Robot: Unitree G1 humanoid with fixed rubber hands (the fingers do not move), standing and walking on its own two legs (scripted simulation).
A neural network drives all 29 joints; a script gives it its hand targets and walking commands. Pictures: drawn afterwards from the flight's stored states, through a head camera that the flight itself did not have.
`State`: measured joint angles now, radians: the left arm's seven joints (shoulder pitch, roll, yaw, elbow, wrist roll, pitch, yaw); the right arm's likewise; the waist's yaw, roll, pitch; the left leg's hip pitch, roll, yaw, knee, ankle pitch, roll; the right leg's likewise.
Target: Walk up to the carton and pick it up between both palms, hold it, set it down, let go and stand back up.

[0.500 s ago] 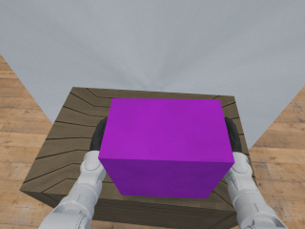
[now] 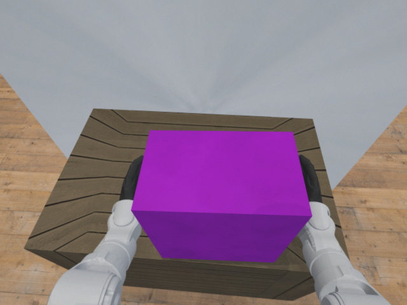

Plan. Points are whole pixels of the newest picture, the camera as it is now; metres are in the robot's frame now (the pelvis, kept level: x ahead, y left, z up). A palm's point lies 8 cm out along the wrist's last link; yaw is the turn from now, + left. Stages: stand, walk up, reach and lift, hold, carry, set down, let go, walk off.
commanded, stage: set down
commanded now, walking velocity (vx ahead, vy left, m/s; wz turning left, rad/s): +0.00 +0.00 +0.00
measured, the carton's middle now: (218, 203) +0.36 -0.03 -0.04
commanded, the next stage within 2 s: none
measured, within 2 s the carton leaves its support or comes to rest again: rests again in 0.38 s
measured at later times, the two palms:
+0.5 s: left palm (134, 198) +0.37 +0.15 -0.03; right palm (304, 199) +0.35 -0.22 -0.03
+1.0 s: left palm (135, 199) +0.37 +0.15 -0.03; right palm (304, 200) +0.35 -0.22 -0.03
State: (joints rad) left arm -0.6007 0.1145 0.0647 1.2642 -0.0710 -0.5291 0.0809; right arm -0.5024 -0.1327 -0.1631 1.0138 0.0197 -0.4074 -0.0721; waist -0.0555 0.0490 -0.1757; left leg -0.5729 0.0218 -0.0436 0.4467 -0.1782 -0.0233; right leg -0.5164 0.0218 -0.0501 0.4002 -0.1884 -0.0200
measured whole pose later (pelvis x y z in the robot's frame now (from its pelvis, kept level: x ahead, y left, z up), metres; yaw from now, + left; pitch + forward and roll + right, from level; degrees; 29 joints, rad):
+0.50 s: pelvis +0.00 +0.00 -0.01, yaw +0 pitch +22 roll -1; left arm -0.63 0.12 0.00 1.36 -0.15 -0.63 0.10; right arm -0.54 -0.15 -0.12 1.08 0.06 -0.47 -0.07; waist -0.07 0.08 -0.21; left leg -0.74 0.02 -0.06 0.59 -0.24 -0.03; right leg -0.68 0.02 -0.06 0.55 -0.25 -0.02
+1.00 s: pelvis -0.01 +0.00 -0.02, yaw +0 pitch +22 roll -1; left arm -0.72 0.13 0.11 1.51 -0.09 -0.70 0.07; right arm -0.64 -0.15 -0.20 1.24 -0.01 -0.54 -0.05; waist -0.06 0.07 -0.21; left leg -0.78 0.01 -0.05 0.66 -0.26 -0.02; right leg -0.74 0.02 -0.04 0.65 -0.29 -0.02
